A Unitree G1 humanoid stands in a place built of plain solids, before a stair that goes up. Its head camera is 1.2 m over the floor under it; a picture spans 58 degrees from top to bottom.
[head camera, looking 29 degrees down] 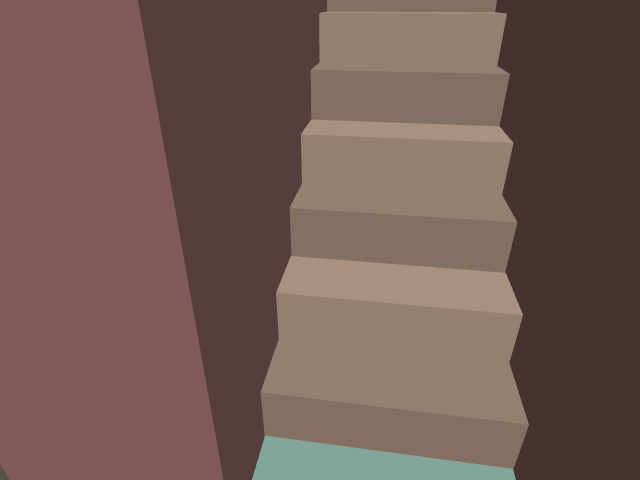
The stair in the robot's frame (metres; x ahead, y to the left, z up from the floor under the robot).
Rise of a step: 0.19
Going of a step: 0.23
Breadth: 0.75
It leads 9 degrees to the right of straight ahead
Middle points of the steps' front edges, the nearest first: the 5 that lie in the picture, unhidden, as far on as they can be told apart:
0.84 -0.20 0.19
1.07 -0.23 0.39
1.30 -0.26 0.58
1.52 -0.30 0.77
1.75 -0.33 0.96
